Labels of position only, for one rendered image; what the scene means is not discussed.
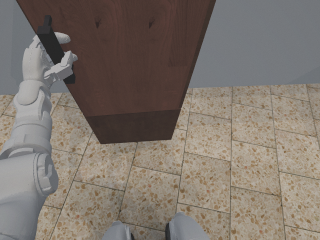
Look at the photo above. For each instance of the right robot shin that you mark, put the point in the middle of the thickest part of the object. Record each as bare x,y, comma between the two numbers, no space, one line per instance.
180,213

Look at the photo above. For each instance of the robot shin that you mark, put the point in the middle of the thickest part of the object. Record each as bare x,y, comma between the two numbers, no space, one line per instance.
180,213
117,223

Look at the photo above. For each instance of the robot left forearm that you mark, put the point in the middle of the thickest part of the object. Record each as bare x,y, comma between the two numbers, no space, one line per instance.
32,129

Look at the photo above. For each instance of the handle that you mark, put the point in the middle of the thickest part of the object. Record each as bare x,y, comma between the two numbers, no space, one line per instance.
51,44

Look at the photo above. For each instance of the cupboard door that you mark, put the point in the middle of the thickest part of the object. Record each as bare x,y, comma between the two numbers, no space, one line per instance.
133,55

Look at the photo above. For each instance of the left robot shin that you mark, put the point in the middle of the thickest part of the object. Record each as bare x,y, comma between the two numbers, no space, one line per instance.
117,223

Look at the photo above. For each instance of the robot left hand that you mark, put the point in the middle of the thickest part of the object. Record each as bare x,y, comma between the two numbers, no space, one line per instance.
39,67

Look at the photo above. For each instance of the left robot upper arm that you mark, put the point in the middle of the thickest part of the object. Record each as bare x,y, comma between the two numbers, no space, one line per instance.
25,183

